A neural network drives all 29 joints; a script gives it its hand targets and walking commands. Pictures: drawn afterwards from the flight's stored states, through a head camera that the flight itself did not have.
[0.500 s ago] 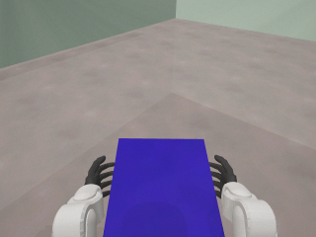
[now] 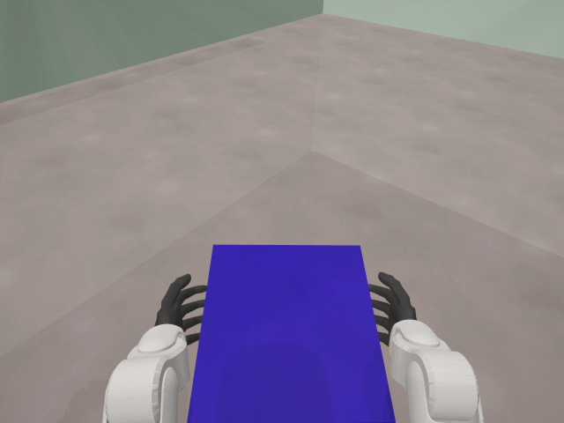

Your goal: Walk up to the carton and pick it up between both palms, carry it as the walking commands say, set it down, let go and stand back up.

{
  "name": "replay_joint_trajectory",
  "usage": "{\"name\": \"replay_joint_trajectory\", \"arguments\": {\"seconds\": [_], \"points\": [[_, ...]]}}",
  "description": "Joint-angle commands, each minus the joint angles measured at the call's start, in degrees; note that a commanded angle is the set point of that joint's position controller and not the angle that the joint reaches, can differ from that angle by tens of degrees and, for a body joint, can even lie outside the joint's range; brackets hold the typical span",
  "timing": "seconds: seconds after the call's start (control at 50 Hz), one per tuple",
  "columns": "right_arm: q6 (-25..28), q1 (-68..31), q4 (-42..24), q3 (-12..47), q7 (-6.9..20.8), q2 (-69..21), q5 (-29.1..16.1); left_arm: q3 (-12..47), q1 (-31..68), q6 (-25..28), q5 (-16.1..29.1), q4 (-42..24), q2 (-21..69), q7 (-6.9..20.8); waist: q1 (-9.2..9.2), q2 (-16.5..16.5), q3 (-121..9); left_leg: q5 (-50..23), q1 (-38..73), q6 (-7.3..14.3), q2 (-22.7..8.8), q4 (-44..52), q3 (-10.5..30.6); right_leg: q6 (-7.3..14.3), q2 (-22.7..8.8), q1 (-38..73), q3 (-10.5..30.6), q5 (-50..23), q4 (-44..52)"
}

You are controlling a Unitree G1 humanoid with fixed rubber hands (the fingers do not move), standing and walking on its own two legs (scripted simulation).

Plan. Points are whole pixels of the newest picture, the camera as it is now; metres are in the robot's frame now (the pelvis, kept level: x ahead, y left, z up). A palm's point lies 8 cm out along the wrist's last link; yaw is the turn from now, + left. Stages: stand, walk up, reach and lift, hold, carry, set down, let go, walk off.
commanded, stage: carry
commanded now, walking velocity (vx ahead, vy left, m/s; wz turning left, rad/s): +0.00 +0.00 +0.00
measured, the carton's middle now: (285, 356) +0.26 +0.00 +0.00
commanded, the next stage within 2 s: none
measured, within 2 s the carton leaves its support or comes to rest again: neither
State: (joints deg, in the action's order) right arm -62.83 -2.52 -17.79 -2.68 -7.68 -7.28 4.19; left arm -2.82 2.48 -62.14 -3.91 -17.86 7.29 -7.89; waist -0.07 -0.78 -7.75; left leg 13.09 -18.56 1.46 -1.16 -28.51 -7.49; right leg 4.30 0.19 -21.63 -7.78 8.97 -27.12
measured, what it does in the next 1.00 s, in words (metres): stands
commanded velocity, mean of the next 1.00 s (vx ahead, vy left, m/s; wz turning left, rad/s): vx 0.00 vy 0.00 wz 0.00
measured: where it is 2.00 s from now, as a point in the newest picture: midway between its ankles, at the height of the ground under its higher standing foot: outside the picture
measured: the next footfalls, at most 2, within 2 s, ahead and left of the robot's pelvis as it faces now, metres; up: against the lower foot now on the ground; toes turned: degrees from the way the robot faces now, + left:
none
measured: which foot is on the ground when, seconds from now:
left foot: down 0.00-1.00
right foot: down 0.00-1.00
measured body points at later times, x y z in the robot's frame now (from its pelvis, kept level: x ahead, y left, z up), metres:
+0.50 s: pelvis +0.01 +0.02 +0.00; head -0.01 +0.02 +0.45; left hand +0.27 +0.17 +0.07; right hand +0.27 -0.13 +0.07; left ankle +0.02 +0.10 -0.74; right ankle +0.06 -0.07 -0.74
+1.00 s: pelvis +0.02 +0.02 +0.00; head -0.01 +0.03 +0.45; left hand +0.27 +0.17 +0.08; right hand +0.27 -0.12 +0.09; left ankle +0.02 +0.10 -0.74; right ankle +0.06 -0.07 -0.74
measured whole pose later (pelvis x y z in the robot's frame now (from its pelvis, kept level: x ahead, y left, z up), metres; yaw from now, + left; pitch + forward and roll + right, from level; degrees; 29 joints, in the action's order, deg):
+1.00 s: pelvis +0.02 +0.02 +0.00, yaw +0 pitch +3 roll +0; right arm -64.9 -1.3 -22.6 -1.8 -7.5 -7.3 3.9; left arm -2.2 1.2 -64.2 -3.7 -22.7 7.3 -7.5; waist 0.1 -1.2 -8.0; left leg 14.0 -16.5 3.3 0.5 -26.9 -8.4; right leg 2.0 -1.5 -20.5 -6.6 10.1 -27.2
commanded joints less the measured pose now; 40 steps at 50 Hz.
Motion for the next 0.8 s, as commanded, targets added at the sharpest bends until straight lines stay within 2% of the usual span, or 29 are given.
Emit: {"name": "replay_joint_trajectory", "arguments": {"seconds": [0.0,0.16,0.26,0.78], "points": [[3.11,-23.06,-6.21,30.48,7.17,-42.71,-13.08,30.49,21.98,2.23,13.02,-5.53,44.6,7.49,-0.11,0.18,-10.0,-0.83,2.66,-0.23,-6.28,4.77,6.88,-0.72,-9.42,5.76,10.57,1.84,6.1],[5.67,-23.31,-3.94,29.33,7.56,-41.92,-11.9,29.72,22.24,4.8,11.93,-3.4,43.76,7.87,-0.1,0.38,-10.27,-1.76,2.95,0.06,-6.73,5.63,7.23,-1.13,-9.43,6.58,9.82,-0.76,4.9],[6.26,-22.85,-5.11,29.79,7.37,-41.96,-12.03,30.38,21.87,5.41,12.25,-4.7,43.66,7.71,-0.1,0.35,-10.63,-2.53,3.15,0.38,-7.02,6.13,7.46,-1.42,-9.36,7.33,9.35,-2.41,4.12],[1.02,-21.76,-9.45,30.87,6.24,-41.01,-13.11,31.17,20.96,0.26,13.17,-8.51,42.64,6.57,0.05,0.58,-9.7,-3.94,2.62,1.37,-7.42,7.85,7.69,-1.46,-8.77,7.84,8.63,-3.36,2.82]]}}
